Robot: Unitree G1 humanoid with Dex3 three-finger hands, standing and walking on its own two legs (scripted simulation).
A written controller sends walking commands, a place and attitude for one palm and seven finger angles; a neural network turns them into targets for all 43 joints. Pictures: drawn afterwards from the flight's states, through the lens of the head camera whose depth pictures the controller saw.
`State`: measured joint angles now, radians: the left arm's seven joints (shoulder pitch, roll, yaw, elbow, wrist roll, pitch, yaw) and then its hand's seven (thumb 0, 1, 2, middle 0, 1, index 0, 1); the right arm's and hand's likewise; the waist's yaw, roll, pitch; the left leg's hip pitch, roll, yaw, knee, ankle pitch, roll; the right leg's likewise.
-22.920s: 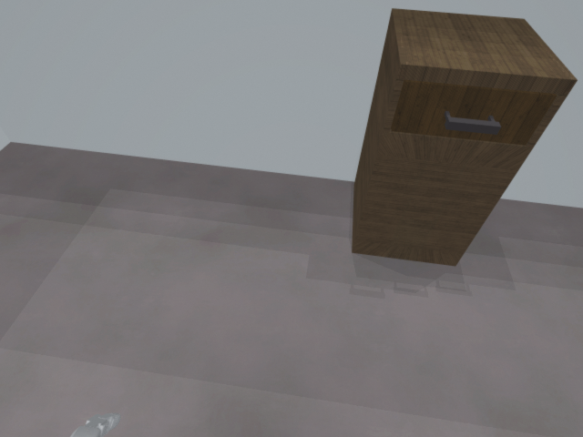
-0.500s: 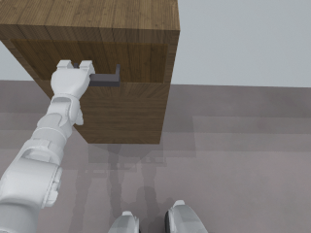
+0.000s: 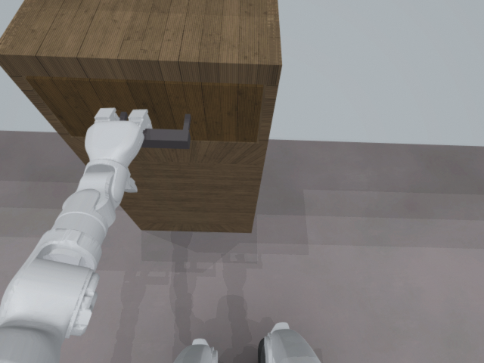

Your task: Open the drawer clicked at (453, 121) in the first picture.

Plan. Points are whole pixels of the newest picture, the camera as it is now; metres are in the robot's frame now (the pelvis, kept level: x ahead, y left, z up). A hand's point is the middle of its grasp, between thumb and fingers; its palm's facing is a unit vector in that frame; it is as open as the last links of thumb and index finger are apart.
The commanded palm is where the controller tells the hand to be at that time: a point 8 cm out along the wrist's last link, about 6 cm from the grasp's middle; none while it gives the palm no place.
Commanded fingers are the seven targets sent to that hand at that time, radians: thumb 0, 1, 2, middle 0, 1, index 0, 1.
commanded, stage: close the thumb around the handle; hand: left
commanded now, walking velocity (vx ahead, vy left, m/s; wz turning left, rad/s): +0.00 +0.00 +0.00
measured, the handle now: (153, 128) +0.53 +0.15 +0.01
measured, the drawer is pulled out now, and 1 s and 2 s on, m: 0.00 0.04 0.17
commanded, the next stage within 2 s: pull the drawer open in 0.44 s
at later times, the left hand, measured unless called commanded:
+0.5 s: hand (128, 158) +0.47 +0.20 -0.01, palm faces -0.08 -0.04 -1.00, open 5.9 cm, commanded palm +0.46 +0.17 +0.04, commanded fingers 0.00 0.90 0.90 -0.40 -1.35 -0.40 -1.35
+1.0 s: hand (123, 178) +0.43 +0.20 -0.02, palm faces -0.05 -0.07 -1.00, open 5.8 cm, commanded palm +0.40 +0.18 +0.04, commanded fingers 0.00 0.90 0.90 -0.40 -1.35 -0.40 -1.35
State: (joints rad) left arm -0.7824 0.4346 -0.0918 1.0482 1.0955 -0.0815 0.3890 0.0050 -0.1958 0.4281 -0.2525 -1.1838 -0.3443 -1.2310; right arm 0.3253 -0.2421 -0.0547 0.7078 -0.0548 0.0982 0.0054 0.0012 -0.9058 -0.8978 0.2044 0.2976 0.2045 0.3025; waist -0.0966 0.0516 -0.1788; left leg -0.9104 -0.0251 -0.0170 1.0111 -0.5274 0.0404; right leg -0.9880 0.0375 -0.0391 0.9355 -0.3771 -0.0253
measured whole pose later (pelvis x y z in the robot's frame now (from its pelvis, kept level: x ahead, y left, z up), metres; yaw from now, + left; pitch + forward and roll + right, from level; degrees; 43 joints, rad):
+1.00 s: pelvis +0.02 +0.01 +0.01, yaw -1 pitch +22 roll -2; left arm -0.52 0.35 -0.08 0.83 1.11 -0.04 0.44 0.00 0.71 0.82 -0.29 -1.31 -0.36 -1.35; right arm 0.29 -0.23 -0.07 0.68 -0.04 0.16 0.02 0.00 -0.91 -0.90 0.20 0.30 0.20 0.30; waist -0.05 0.05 -0.19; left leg -0.79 -0.02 0.01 0.93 -0.52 0.05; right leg -0.87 0.04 -0.01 0.86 -0.37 -0.01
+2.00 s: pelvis +0.00 +0.00 +0.02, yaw -1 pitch +15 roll -1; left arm -0.05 0.31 -0.11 0.41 1.11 0.02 0.47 0.02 0.70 0.80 -0.30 -1.35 -0.41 -1.35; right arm 0.18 -0.23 -0.04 0.62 -0.04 0.11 0.00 0.01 -0.91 -0.90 0.20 0.30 0.20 0.30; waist 0.01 0.04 -0.15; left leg -0.68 -0.03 0.01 0.92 -0.51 0.03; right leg -0.78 0.04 -0.01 0.89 -0.37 -0.03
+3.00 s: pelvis +0.01 -0.01 +0.01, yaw -2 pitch +15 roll +0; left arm 0.46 0.30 -0.08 -0.01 1.11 -0.02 0.51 0.05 0.70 0.76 -0.29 -1.35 -0.42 -1.35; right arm 0.12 -0.22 0.00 0.54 -0.06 0.07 0.05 0.01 -0.91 -0.90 0.20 0.30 0.20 0.30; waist 0.06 0.03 -0.16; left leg -0.68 -0.02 0.03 0.99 -0.57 0.03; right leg -0.81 0.05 0.01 0.98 -0.43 -0.04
